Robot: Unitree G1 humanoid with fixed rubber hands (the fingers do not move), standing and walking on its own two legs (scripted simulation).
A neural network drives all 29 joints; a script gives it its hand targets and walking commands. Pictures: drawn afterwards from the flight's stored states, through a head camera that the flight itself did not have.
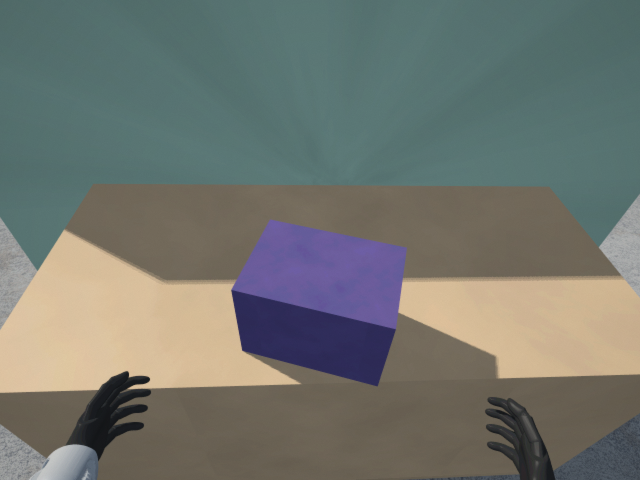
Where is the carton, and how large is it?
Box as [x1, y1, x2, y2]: [231, 220, 406, 385]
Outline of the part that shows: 269,220 231,289 242,350 377,385 395,330 406,248 294,224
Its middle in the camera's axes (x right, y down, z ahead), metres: +0.00 +0.10 +0.68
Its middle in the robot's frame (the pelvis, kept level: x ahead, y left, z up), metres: +0.46 +0.02 -0.07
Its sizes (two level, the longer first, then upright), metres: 0.250 0.172 0.175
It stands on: a pedestal, 0.61 m high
